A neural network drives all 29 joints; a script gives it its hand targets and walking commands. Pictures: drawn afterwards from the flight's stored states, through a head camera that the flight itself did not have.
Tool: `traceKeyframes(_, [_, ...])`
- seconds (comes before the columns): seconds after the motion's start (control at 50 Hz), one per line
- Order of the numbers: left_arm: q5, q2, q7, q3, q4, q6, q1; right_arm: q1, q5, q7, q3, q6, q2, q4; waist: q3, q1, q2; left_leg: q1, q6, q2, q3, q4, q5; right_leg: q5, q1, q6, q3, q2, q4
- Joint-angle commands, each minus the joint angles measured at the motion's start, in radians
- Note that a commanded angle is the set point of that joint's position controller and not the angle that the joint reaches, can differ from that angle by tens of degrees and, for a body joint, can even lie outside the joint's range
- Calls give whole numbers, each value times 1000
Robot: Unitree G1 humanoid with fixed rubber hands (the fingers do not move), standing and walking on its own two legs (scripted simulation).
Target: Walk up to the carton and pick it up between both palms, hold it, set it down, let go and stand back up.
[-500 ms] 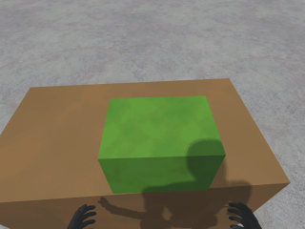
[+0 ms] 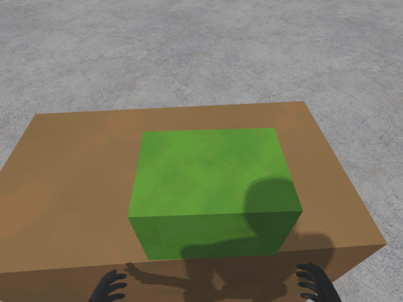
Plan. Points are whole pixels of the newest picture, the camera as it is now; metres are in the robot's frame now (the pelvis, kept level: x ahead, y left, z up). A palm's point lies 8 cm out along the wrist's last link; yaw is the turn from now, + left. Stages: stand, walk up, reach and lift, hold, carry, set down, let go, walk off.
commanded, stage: let go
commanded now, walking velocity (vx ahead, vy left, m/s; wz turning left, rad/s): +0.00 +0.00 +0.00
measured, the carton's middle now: (210, 194) +0.37 +0.00 -0.02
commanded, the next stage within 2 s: stand in 0.28 s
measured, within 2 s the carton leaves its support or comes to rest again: neither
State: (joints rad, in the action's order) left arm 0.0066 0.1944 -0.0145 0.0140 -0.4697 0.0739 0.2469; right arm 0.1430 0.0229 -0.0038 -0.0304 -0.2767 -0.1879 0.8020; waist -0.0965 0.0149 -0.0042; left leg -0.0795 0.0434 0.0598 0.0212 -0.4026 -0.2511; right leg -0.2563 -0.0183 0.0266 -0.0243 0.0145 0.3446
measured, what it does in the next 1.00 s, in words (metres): shifts its weight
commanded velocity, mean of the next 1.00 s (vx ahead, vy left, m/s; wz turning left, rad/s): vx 0.00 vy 0.00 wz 0.00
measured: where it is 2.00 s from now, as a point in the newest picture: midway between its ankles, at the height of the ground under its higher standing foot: outside the picture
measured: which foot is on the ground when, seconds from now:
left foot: down 0.00-1.00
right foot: down 0.00-1.00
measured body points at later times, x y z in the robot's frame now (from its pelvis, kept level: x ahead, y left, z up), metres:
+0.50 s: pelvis -0.02 +0.00 -0.01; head -0.03 +0.00 +0.44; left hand +0.10 +0.24 -0.13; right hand +0.08 -0.27 -0.13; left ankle -0.02 +0.14 -0.74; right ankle -0.04 -0.14 -0.74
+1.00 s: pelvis -0.05 +0.02 -0.01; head -0.06 +0.01 +0.44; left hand +0.02 +0.25 -0.15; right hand -0.09 -0.22 -0.17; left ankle -0.02 +0.14 -0.74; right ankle -0.04 -0.14 -0.74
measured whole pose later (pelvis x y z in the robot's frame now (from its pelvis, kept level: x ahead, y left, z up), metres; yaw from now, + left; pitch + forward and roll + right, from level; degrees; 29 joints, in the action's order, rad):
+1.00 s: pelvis -0.05 +0.02 -0.01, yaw -7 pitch +0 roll +1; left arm -0.03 0.17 0.01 0.03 -0.90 -0.01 0.34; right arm 0.35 -0.03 0.01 -0.07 0.03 -0.19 1.03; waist 0.03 -0.02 0.00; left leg -0.25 0.01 0.06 0.16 -0.49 -0.23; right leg -0.23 -0.29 0.06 -0.17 0.01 0.52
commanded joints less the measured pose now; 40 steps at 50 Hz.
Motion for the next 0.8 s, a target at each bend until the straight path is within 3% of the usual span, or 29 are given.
traceKeyframes(0.0, [-13,105,12,40,153,0,-83,-92,-17,3,-42,-12,-107,-157,92,-13,-10,147,28,-75,63,9,376,304,-148,-25,70,-57,-62])
traceKeyframes(0.02, [2,132,14,37,205,-13,-109,-97,-22,4,-56,-25,-111,-189,156,-13,5,143,24,-76,66,2,375,329,-117,-22,72,-61,-46])
traceKeyframes(0.06, [3,120,25,42,179,-39,-109,-93,-26,-2,-62,-44,-110,-169,179,3,-5,134,31,-73,65,-5,399,338,-120,-24,77,-63,-33])
traceKeyframes(0.18, [-5,123,19,51,143,-36,-97,-88,-35,0,-45,-54,-108,-150,210,-3,3,173,26,-81,63,-24,454,468,-109,-13,59,-56,-17])
traceKeyframes(0.26, [2,110,10,45,123,-14,-109,-93,-31,8,-38,-45,-107,-116,185,-8,5,156,19,-79,64,-4,372,383,-118,-20,65,-54,-29])
traceKeyframes(0.28, [-97,170,16,72,-59,-73,103,64,-58,3,-65,145,-237,-3,247,8,-24,103,4,108,-4,-105,615,503,-179,13,-14,35,105])
traceKeyframes(0.3, [-77,174,12,78,-79,-79,153,104,-58,0,-83,227,-235,-27,229,-1,-54,52,-14,107,5,-97,470,313,-182,17,-32,24,108])
traceKeyframes(0.32, [-60,161,6,71,-78,-87,133,64,-68,-5,-77,262,-218,-49,159,2,-15,9,-18,100,5,-94,345,276,-223,19,-52,31,97])
traceKeyframes(0.34, [-61,153,0,68,-75,-97,96,50,-69,-11,-78,279,-200,-62,198,-8,-18,3,-11,89,24,-114,368,411,-179,16,-55,46,126])
traceKeyframes(0.36, [-56,160,0,68,-62,-100,51,68,-57,-14,-68,287,-191,-62,209,-15,-8,-26,-5,68,37,-110,308,447,-181,11,-59,39,149])
traceKeyframes(0.4, [-51,139,0,65,-90,-99,52,51,-59,-17,-78,294,-199,-56,189,-19,69,-77,-11,49,51,-112,190,410,-215,9,-58,29,156])
traceKeyframes(0.42, [-53,154,-3,66,-95,-97,45,45,-56,-21,-77,295,-194,-61,161,-18,53,-86,-8,39,45,-102,82,340,-270,-5,-87,30,123])
traceKeyframes(0.44, [-51,130,1,62,-103,-98,46,13,-58,-21,-86,300,-192,-57,113,-7,16,-85,-6,38,65,-104,38,360,-323,-14,-118,40,99])
traceKeyframes(0.46, [-58,147,8,63,-112,-98,54,30,-60,-23,-82,303,-197,-52,99,-17,32,-117,-10,37,54,-108,4,336,-327,-15,-120,39,85])
traceKeyframes(0.48, [-50,157,8,64,-128,-100,49,36,-62,-22,-81,301,-176,-38,90,-20,24,-115,-10,30,63,-109,-15,321,-340,-17,-143,46,75])
traceKeyframes(0.52, [-52,169,13,68,-148,-111,40,74,-60,-14,-73,299,-159,-12,37,-26,88,-128,-9,34,35,-103,-29,256,-380,-41,-190,62,51])
traceKeyframes(0.56, [-47,161,14,68,-172,-107,57,105,-58,-13,-85,294,-178,-1,60,-38,84,-87,-24,47,28,-79,4,228,-395,-38,-182,43,60])
traceKeyframes(0.6, [-48,157,16,69,-193,-116,88,125,-57,-9,-86,282,-181,14,99,-27,15,-93,-35,70,14,-53,19,237,-356,-32,-166,20,84])
traceKeyframes(0.64, [-42,131,20,69,-218,-113,92,131,-54,-5,-85,282,-176,28,106,-25,31,-107,-38,59,25,-21,-7,202,-325,-34,-168,22,82])
traceKeyframes(0.68, [-39,145,17,69,-254,-112,85,154,-53,-4,-81,280,-161,52,95,-35,4,-146,-43,54,14,-4,-82,127,-308,-28,-167,27,59])
traceKeyframes(0.7, [-37,128,19,65,-255,-114,118,156,-50,1,-77,281,-166,53,92,-10,15,-135,-43,70,11,3,-83,107,-317,-27,-167,18,62])
traceKeyframes(0.72, [-44,132,21,63,-262,-110,116,173,-55,5,-82,282,-185,73,80,-28,-17,-141,-44,63,10,19,-96,90,-340,-25,-169,8,71])
traceKeyframes(0.74, [-43,109,22,60,-274,-108,133,171,-57,11,-82,284,-185,79,71,-8,-57,-135,-53,80,9,47,-124,75,-355,-17,-158,2,69])
traceKeyframes(0.78, [-38,89,22,55,-304,-105,137,198,-53,13,-84,280,-198,100,65,-20,-75,-156,-66,100,-36,81,-109,90,-332,-21,-140,-10,107])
